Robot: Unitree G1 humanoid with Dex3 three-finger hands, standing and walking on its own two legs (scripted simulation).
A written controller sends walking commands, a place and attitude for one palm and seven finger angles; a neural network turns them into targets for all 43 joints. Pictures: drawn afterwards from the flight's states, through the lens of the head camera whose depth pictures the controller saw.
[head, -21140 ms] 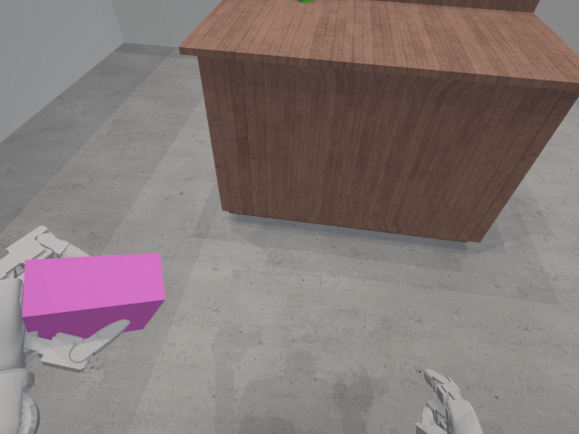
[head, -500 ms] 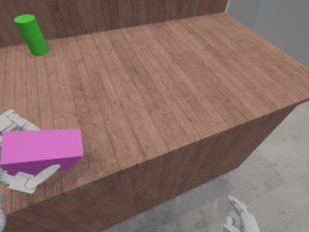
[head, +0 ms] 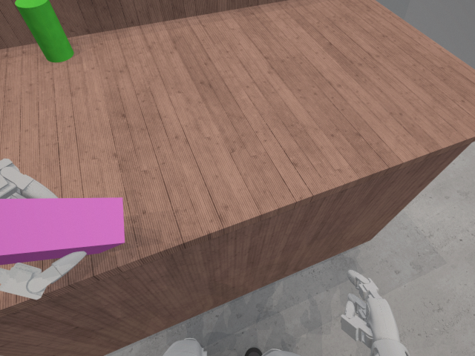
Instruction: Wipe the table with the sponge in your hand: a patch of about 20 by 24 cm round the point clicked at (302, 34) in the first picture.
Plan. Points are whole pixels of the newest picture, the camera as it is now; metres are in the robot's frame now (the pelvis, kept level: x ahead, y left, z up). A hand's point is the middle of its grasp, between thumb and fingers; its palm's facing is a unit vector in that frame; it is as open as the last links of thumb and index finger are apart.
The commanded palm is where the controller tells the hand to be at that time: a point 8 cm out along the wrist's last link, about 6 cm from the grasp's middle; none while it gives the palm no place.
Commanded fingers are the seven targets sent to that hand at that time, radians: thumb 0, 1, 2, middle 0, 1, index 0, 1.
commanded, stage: shuffle to correct the standing spot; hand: left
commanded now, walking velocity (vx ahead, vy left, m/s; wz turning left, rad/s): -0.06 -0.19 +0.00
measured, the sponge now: (75, 231) +0.23 +0.22 +0.15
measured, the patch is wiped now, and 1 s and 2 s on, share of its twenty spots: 0.00 0.00 0.00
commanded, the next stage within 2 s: come to a stop and stand still in 0.44 s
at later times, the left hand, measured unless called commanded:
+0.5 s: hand (49, 238) +0.21 +0.23 +0.17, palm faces +0.34 -0.85 -0.41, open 9.3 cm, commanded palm +0.16 +0.27 +0.19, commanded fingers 0.00 0.10 1.30 -1.20 -1.60 -1.20 -1.60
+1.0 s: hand (28, 218) +0.24 +0.27 +0.17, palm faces +0.36 -0.84 -0.41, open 9.3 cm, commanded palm +0.17 +0.30 +0.19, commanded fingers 0.00 0.10 1.30 -1.20 -1.60 -1.20 -1.60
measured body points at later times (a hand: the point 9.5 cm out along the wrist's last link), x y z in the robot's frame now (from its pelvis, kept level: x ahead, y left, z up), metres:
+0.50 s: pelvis +0.00 -0.01 +0.00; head +0.02 +0.00 +0.45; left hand +0.19 +0.27 +0.19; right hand +0.16 -0.23 -0.08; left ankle +0.00 +0.14 -0.73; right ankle +0.06 -0.06 -0.73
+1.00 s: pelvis +0.01 +0.02 +0.01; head +0.03 +0.01 +0.46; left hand +0.21 +0.31 +0.19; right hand +0.17 -0.22 -0.07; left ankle +0.00 +0.14 -0.73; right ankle +0.06 -0.06 -0.73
